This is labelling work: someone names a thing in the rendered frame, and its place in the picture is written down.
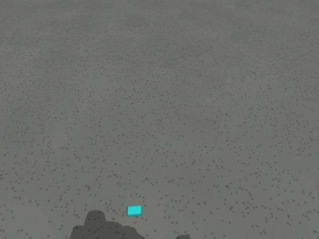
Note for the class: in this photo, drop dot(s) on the small box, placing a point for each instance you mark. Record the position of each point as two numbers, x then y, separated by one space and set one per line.
134 211

